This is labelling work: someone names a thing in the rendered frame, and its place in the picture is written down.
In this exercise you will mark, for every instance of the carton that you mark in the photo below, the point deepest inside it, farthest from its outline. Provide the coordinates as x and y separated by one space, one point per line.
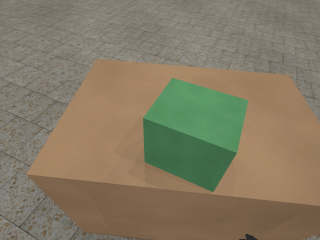
193 132

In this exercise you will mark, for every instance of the pedestal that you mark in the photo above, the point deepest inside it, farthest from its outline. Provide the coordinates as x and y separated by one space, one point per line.
93 166

